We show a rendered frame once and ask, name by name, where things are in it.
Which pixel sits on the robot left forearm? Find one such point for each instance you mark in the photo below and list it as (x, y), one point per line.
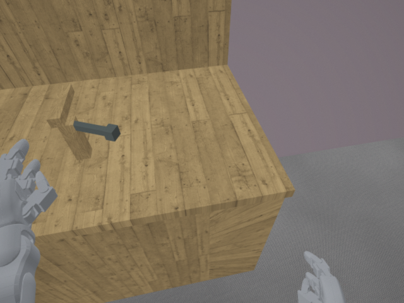
(19, 258)

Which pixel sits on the robot left hand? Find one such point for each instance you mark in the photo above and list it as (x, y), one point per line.
(20, 203)

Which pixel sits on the counter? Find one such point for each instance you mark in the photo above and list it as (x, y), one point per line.
(190, 189)

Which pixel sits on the robot right hand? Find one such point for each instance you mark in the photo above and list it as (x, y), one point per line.
(327, 288)

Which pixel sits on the tap lever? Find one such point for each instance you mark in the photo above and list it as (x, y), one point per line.
(111, 131)

